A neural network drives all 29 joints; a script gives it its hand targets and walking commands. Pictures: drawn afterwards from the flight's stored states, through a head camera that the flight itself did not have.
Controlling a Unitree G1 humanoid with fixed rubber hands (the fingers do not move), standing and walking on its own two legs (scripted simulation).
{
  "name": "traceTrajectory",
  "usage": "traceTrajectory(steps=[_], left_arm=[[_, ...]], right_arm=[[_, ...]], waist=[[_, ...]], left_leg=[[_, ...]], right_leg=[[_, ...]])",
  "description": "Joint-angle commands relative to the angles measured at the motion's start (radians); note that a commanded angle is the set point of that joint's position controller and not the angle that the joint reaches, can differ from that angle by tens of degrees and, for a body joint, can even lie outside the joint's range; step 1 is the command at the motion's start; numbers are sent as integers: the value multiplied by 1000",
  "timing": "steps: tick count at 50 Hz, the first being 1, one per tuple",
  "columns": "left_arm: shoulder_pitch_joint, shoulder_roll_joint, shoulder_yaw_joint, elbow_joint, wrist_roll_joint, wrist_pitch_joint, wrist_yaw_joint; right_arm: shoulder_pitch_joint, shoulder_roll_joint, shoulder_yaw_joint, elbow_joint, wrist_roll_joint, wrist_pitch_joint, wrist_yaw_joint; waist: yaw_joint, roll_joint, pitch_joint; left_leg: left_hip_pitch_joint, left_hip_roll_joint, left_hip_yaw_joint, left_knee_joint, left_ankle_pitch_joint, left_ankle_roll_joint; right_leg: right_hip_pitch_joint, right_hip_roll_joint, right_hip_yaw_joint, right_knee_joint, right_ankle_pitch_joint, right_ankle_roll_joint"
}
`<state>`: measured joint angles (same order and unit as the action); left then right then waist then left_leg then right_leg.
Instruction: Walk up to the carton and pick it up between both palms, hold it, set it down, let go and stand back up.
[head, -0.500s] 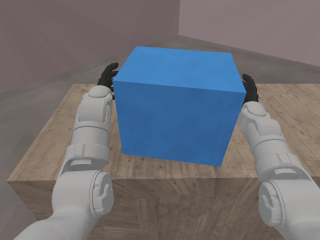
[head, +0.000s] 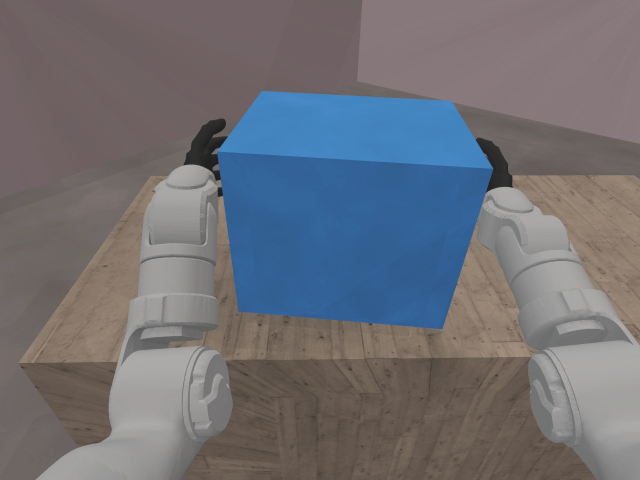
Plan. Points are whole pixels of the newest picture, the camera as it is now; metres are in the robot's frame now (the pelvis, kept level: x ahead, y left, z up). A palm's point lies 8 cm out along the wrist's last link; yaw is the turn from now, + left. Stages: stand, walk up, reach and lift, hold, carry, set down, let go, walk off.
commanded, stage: reach and lift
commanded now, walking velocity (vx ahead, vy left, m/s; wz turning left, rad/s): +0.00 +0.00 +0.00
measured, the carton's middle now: (347, 203) +0.43 -0.03 +0.21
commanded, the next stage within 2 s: hold in 0.68 s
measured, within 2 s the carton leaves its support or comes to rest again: neither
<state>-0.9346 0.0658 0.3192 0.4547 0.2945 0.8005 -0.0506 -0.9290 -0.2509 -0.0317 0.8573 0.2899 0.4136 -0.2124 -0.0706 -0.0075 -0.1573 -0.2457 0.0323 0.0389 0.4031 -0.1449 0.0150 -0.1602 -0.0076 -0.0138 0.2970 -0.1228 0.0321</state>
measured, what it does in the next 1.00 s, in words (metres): stands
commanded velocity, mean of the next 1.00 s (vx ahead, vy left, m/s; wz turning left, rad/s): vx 0.00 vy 0.00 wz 0.00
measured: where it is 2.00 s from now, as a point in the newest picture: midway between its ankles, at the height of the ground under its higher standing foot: outside the picture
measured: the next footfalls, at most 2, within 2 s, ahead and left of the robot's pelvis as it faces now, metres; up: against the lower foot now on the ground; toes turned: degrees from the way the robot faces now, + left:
none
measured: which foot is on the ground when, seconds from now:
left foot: down 0.00-1.00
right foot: down 0.00-1.00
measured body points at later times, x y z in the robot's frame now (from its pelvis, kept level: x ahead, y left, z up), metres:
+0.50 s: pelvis +0.03 -0.01 +0.00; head -0.04 +0.01 +0.45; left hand +0.41 +0.15 +0.29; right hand +0.42 -0.20 +0.29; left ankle +0.05 +0.11 -0.74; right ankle +0.02 -0.14 -0.75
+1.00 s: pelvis +0.00 -0.01 +0.00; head -0.10 +0.00 +0.44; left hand +0.38 +0.16 +0.35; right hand +0.38 -0.20 +0.31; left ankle +0.05 +0.11 -0.75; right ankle +0.02 -0.14 -0.75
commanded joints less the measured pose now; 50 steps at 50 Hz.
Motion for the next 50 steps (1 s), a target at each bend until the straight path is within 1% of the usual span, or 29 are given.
traceTrajectory(steps=[1,3,5,6,7,9,11,14,15,16,18,20,22,24,25,26,27,28,29,31,34,35,36,39,40,41,44,46,50], left_arm=[[-804,-600,-309,-26,-186,-113,-44],[-797,-596,-298,16,-186,-119,-34],[-741,-578,-278,26,-161,-106,-40],[-707,-539,-236,80,-142,-98,-49],[-680,-544,-237,68,-142,-91,-51],[-631,-531,-217,55,-128,-79,-56],[-613,-500,-207,49,-124,-63,-72],[-544,-521,-262,-84,-155,-41,-76],[-546,-526,-292,-148,-178,-46,-76],[-544,-555,-339,-222,-209,-48,-69],[-539,-606,-443,-388,-264,-36,-55],[-541,-601,-500,-517,-305,-21,-52],[-499,-549,-453,-457,-261,15,-72],[-489,-486,-367,-354,-186,55,-106],[-520,-475,-354,-375,-180,65,-120],[-488,-468,-323,-364,-165,83,-136],[-518,-458,-314,-378,-168,82,-151],[-513,-474,-312,-326,-164,92,-163],[-547,-473,-323,-344,-180,92,-171],[-613,-494,-333,-359,-191,89,-175],[-708,-499,-317,-317,-234,65,-164],[-769,-494,-310,-320,-249,46,-156],[-809,-499,-318,-248,-259,39,-149],[-849,-471,-244,-73,-220,26,-150],[-832,-450,-221,-28,-208,22,-150],[-816,-449,-211,11,-199,18,-151],[-788,-417,-139,135,-161,20,-164],[-765,-433,-136,160,-162,19,-164],[-752,-423,-107,225,-152,26,-180]], right_arm=[[-1166,628,165,-344,142,-83,248],[-1136,631,143,-291,123,-78,255],[-1061,591,109,-243,110,-73,259],[-1081,596,118,-247,109,-70,252],[-1047,575,109,-232,104,-67,253],[-1030,582,157,-257,136,-57,250],[-999,567,152,-233,134,-43,240],[-988,577,256,-383,207,-28,207],[-966,589,283,-433,231,-26,194],[-984,604,329,-537,270,-29,185],[-952,615,397,-682,339,-15,158],[-886,619,420,-750,368,23,134],[-823,595,397,-708,353,75,116],[-740,536,307,-500,311,146,117],[-750,525,289,-494,303,164,120],[-728,500,262,-478,296,188,124],[-759,510,255,-487,298,199,126],[-788,512,254,-474,295,207,126],[-817,526,252,-515,304,207,127],[-875,549,274,-542,330,211,136],[-1004,602,259,-579,317,196,149],[-1029,618,246,-544,306,190,159],[-1060,611,204,-488,275,186,170],[-1123,614,127,-359,210,178,198],[-1115,614,116,-314,186,174,207],[-1119,609,106,-301,180,172,210],[-1167,583,78,-269,163,162,217],[-1181,571,95,-295,175,156,217],[-1148,510,66,-236,163,167,207]], waist=[[103,70,-345],[103,61,-303],[81,61,-264],[101,22,-229],[90,19,-231],[119,2,-281],[110,-6,-261],[114,-10,-397],[102,-8,-461],[107,8,-549],[77,67,-669],[50,103,-712],[46,66,-572],[24,60,-330],[26,70,-320],[21,47,-277],[32,40,-271],[31,37,-238],[30,45,-278],[47,59,-326],[78,23,-363],[87,27,-385],[70,38,-331],[86,33,-220],[89,11,-211],[95,22,-183],[109,18,-177],[113,14,-183],[88,29,-146]], left_leg=[[137,16,-86,-194,-168,-16],[95,13,-83,-213,-212,-6],[108,27,-102,-210,-181,-13],[85,5,-76,-208,-199,3],[91,21,-94,-214,-190,0],[156,5,-64,-178,-72,-3],[172,-15,-39,-157,8,-6],[320,-32,-28,-60,333,-35],[359,-36,-26,-27,433,-46],[406,-40,-30,7,534,-58],[504,-35,-51,76,767,-103],[519,-40,-52,107,831,-131],[445,-46,-44,75,703,-110],[335,-40,-38,2,488,-97],[311,-38,-32,-10,458,-95],[292,-30,-32,-32,424,-93],[257,-29,-31,-41,397,-89],[226,-27,-35,-51,368,-85],[230,-34,-28,-43,378,-86],[211,-33,-33,-50,362,-87],[177,-38,-30,-69,266,-59],[162,-35,-31,-78,212,-50],[107,-24,-44,-105,91,-48],[-53,-6,-46,-208,-218,2],[-82,-1,-44,-227,-261,15],[-112,1,-49,-240,-299,20],[-146,-4,-48,-248,-344,37],[-139,2,-57,-239,-291,28],[-127,6,-60,-242,-275,20]], right_leg=[[73,116,-42,-5,-111,-17],[82,112,-40,-2,-117,-12],[84,113,-38,-1,-82,-13],[85,100,-25,-25,-121,-13],[99,105,-27,-16,-92,-10],[109,103,-19,-26,-53,-13],[113,100,-18,-42,-38,-16],[158,118,-16,-33,145,-16],[186,125,-18,-26,219,-11],[204,134,-16,-14,307,-9],[232,157,-26,21,482,-1],[243,166,-22,29,560,-4],[235,148,-7,17,510,1],[206,127,3,-4,338,-3],[226,123,11,-1,306,-9],[238,121,15,1,276,-12],[243,117,26,-2,254,-10],[245,115,33,-5,243,-13],[257,113,34,-2,272,-10],[274,120,36,2,233,-18],[217,111,29,-11,125,-18],[198,112,29,-14,74,-23],[156,104,30,-23,-8,-33],[162,104,23,-11,-170,-18],[176,107,19,-4,-180,-15],[177,111,18,4,-195,-13],[198,118,17,2,-226,-12],[208,123,22,2,-174,-10],[208,125,24,-11,-170,-10]])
